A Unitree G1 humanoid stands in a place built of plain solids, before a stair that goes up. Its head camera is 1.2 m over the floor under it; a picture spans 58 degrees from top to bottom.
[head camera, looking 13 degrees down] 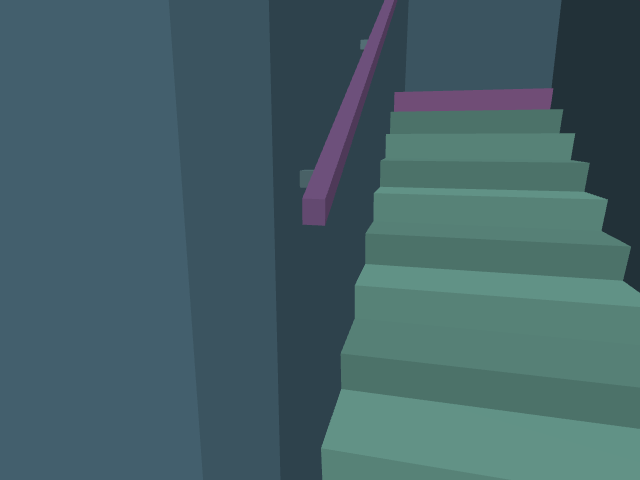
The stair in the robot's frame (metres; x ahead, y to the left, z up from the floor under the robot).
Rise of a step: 0.16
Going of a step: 0.30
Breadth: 1.10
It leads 14 degrees to the right of straight ahead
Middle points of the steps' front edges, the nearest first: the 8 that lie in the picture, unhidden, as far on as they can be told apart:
1.28 -0.61 0.46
1.57 -0.68 0.62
1.86 -0.75 0.77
2.15 -0.82 0.93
2.44 -0.89 1.08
2.74 -0.96 1.24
3.03 -1.03 1.39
3.32 -1.10 1.55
